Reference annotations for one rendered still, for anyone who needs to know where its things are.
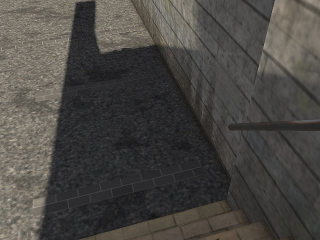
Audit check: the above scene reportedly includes stairs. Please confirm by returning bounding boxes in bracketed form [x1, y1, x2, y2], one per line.
[78, 199, 294, 240]

